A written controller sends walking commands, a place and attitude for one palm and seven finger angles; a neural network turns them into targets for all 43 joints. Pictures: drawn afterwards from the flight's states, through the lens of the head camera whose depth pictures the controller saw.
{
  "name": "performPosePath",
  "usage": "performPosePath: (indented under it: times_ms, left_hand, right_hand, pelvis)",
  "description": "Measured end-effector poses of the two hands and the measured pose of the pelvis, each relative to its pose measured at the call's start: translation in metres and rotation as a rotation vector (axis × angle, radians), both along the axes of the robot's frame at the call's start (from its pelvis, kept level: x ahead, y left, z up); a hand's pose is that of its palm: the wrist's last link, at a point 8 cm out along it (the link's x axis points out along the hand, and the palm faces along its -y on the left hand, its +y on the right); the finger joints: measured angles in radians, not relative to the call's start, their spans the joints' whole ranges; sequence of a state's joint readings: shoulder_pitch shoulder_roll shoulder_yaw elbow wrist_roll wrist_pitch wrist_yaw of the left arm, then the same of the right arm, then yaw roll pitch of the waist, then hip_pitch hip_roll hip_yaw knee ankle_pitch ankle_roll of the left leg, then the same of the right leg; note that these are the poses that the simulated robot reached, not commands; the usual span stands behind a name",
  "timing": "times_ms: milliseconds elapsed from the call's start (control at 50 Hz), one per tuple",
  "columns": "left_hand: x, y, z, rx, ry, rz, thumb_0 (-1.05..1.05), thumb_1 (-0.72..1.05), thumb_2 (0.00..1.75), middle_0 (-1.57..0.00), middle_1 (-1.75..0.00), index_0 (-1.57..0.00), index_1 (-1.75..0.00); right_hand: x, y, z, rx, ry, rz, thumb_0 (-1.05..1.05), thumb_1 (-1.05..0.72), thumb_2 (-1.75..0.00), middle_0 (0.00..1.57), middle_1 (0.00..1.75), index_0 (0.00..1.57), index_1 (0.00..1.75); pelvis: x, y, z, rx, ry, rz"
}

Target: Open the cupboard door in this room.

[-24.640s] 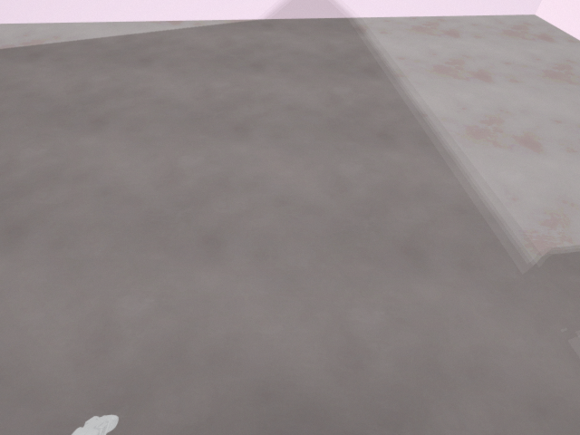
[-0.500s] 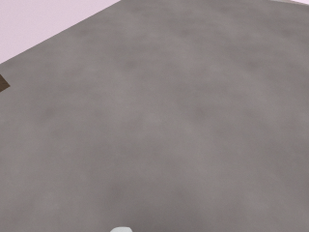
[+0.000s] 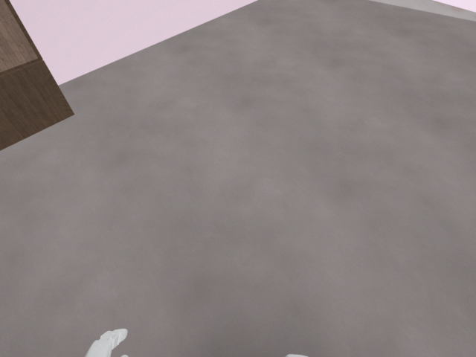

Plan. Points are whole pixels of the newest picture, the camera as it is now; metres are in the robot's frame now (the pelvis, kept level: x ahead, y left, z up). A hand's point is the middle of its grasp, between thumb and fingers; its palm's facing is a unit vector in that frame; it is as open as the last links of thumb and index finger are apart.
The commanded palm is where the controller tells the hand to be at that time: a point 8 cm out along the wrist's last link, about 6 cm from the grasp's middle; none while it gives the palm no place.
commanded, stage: turn or walk to find it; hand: left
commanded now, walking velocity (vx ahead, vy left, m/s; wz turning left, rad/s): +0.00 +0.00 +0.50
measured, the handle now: out of the picture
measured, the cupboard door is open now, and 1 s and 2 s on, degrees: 0 0 0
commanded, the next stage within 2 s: none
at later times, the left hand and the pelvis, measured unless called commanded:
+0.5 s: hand out of the picture -0.06 +0.16 -0.15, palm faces +0.33 -0.90 -0.27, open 7.4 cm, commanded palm none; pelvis -0.04 -0.04 +0.00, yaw +16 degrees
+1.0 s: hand out of the picture +0.00 +0.28 -0.17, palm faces +0.48 -0.86 -0.18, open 7.4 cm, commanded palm none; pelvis +0.03 +0.06 +0.00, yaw +29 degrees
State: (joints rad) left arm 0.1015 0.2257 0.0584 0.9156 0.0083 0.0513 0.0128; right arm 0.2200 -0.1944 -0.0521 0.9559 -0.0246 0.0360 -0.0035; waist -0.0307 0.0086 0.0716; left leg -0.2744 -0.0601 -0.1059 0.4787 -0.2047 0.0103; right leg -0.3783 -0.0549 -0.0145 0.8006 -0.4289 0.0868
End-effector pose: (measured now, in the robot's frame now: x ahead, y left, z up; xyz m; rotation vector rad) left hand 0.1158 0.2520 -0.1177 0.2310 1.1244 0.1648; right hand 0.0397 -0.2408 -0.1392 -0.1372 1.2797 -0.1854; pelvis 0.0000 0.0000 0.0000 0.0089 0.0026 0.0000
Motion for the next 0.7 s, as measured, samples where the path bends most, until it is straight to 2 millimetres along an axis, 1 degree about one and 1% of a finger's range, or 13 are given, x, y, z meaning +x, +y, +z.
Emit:
performPosePath:
  times_ms: [60, 100, 180, 240, 320, 380, 440, 500, 560, 640, 680, 700]
  left_hand:
    - [-0.002, -0.018, 0.003, 0.016, -0.043, 0.011, 0.01, 0.91, 0.90, -0.19, -0.30, -0.20, -0.30]
    - [-0.012, -0.029, 0.007, 0.026, -0.053, 0.021, 0.01, 0.91, 0.90, -0.19, -0.30, -0.20, -0.30]
    - [-0.045, -0.044, 0.017, 0.031, -0.033, 0.086, 0.01, 0.90, 0.90, -0.20, -0.30, -0.20, -0.30]
    - [-0.072, -0.052, 0.018, 0.027, 0.000, 0.138, 0.01, 0.90, 0.90, -0.20, -0.30, -0.20, -0.30]
    - [-0.107, -0.059, 0.014, 0.013, 0.037, 0.213, 0.01, 0.90, 0.90, -0.20, -0.30, -0.20, -0.30]
    - [-0.137, -0.059, 0.010, 0.005, 0.073, 0.271, 0.01, 0.91, 0.90, -0.20, -0.30, -0.20, -0.30]
    - [-0.168, -0.057, 0.004, -0.007, 0.118, 0.324, 0.01, 0.91, 0.90, -0.20, -0.30, -0.20, -0.30]
    - [-0.201, -0.052, -0.003, -0.023, 0.163, 0.378, 0.01, 0.91, 0.90, -0.20, -0.30, -0.20, -0.30]
    - [-0.233, -0.043, -0.012, -0.045, 0.196, 0.437, 0.01, 0.91, 0.90, -0.20, -0.30, -0.20, -0.30]
    - [-0.273, -0.025, -0.031, -0.080, 0.228, 0.511, 0.01, 0.90, 0.90, -0.20, -0.30, -0.20, -0.30]
    - [-0.285, -0.014, -0.039, -0.097, 0.255, 0.534, 0.01, 0.90, 0.90, -0.20, -0.30, -0.20, -0.30]
    - [-0.286, -0.009, -0.039, -0.105, 0.265, 0.538, 0.01, 0.91, 0.90, -0.20, -0.30, -0.20, -0.30]
  right_hand:
    - [-0.010, -0.018, -0.015, 0.021, 0.033, 0.006, 0.00, -0.91, -0.90, 0.20, 0.30, 0.20, 0.30]
    - [-0.014, -0.029, -0.022, 0.029, 0.050, 0.014, 0.01, -0.91, -0.90, 0.20, 0.30, 0.20, 0.30]
    - [-0.010, -0.047, -0.019, 0.033, 0.068, 0.058, 0.01, -0.91, -0.90, 0.20, 0.30, 0.20, 0.30]
    - [-0.005, -0.057, -0.015, 0.031, 0.068, 0.093, 0.01, -0.91, -0.90, 0.20, 0.30, 0.19, 0.30]
    - [0.004, -0.063, -0.011, 0.018, 0.082, 0.150, 0.01, -0.91, -0.90, 0.20, 0.30, 0.19, 0.30]
    - [0.015, -0.061, -0.008, 0.004, 0.086, 0.199, 0.01, -0.91, -0.90, 0.20, 0.30, 0.19, 0.30]
    - [0.030, -0.052, -0.005, -0.009, 0.072, 0.254, 0.01, -0.91, -0.90, 0.20, 0.30, 0.19, 0.30]
    - [0.051, -0.035, -0.001, -0.020, 0.037, 0.317, 0.01, -0.91, -0.90, 0.20, 0.30, 0.19, 0.30]
    - [0.073, -0.010, 0.005, -0.029, -0.014, 0.392, 0.01, -0.91, -0.90, 0.20, 0.30, 0.19, 0.30]
    - [0.099, 0.033, 0.014, -0.041, -0.111, 0.487, 0.01, -0.91, -0.90, 0.20, 0.30, 0.19, 0.30]
    - [0.106, 0.051, 0.019, -0.043, -0.159, 0.510, 0.01, -0.91, -0.90, 0.20, 0.30, 0.19, 0.30]
    - [0.106, 0.058, 0.022, -0.043, -0.170, 0.516, 0.00, -0.91, -0.90, 0.20, 0.30, 0.19, 0.30]
  pelvis:
    - [-0.005, -0.017, -0.007, 0.018, 0.004, 0.031]
    - [-0.009, -0.026, -0.008, 0.008, -0.008, 0.058]
    - [-0.014, -0.038, 0.000, 0.037, -0.022, 0.109]
    - [-0.017, -0.045, 0.004, 0.046, -0.025, 0.146]
    - [-0.021, -0.050, 0.006, 0.051, -0.023, 0.191]
    - [-0.025, -0.050, 0.006, 0.049, -0.018, 0.222]
    - [-0.031, -0.047, 0.006, 0.044, -0.012, 0.254]
    - [-0.038, -0.040, 0.004, 0.034, -0.008, 0.287]
    - [-0.046, -0.030, 0.001, 0.015, -0.004, 0.326]
    - [-0.051, -0.008, -0.008, -0.017, 0.004, 0.377]
    - [-0.053, 0.002, -0.011, -0.019, -0.002, 0.391]
    - [-0.051, 0.007, -0.010, -0.020, -0.005, 0.394]
